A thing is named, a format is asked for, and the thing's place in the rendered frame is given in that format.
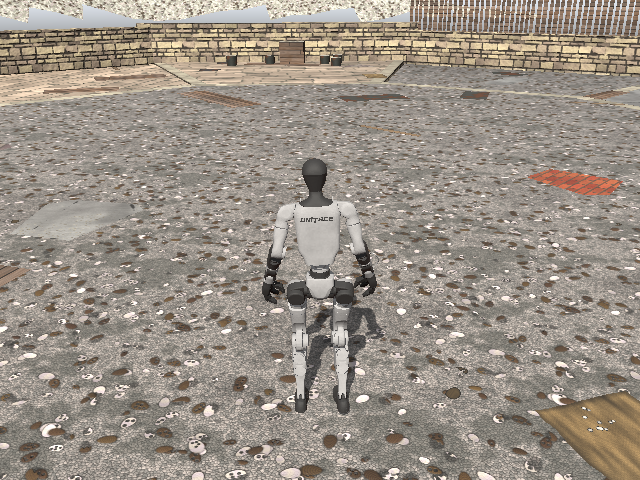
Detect left robot forearm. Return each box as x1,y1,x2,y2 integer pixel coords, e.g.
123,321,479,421
263,244,282,284

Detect robot right foot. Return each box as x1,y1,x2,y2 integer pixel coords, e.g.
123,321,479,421
333,385,349,413

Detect robot left hand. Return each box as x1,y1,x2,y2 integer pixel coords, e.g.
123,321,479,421
262,281,285,304

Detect robot right hand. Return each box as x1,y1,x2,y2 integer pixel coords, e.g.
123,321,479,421
354,274,377,297

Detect right robot forearm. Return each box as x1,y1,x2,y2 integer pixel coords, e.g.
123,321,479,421
355,240,374,278

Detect left robot shin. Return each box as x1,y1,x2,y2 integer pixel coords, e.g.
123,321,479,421
292,333,307,399

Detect robot left upper arm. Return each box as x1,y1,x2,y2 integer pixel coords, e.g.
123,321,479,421
271,203,296,259

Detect robot right upper arm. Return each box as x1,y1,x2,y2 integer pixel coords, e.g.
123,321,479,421
337,201,366,255

